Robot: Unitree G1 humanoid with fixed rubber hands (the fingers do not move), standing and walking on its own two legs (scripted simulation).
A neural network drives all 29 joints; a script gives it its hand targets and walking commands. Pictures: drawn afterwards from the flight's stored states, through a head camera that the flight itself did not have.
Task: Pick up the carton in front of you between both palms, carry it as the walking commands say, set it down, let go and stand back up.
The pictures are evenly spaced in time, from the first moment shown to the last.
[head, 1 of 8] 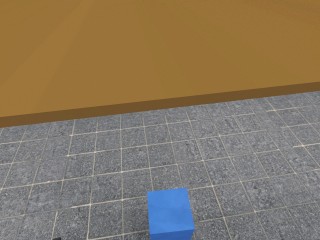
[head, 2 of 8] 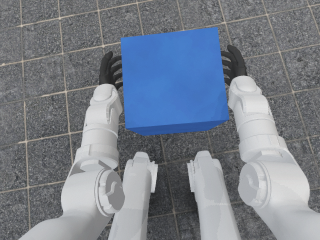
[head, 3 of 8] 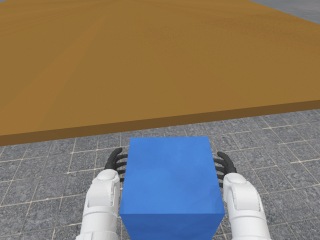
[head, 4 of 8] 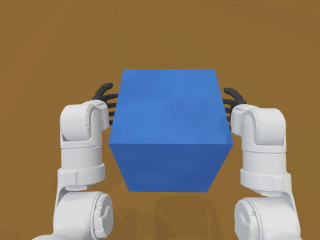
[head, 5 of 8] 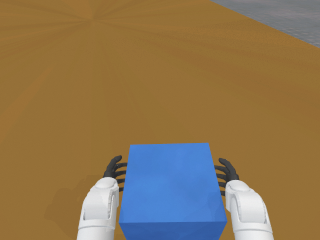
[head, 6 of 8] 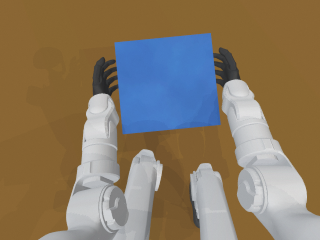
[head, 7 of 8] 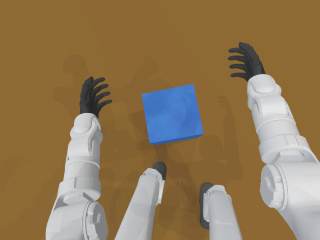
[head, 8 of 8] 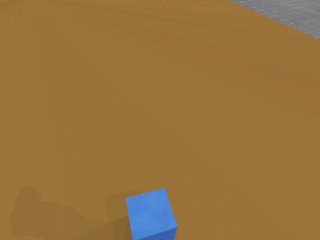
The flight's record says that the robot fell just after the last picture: no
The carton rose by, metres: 0.89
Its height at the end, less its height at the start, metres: +0.12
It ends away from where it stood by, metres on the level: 2.51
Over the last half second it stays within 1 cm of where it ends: yes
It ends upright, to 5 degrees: yes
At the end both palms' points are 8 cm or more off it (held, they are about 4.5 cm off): yes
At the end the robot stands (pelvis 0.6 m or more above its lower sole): yes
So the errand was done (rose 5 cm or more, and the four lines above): yes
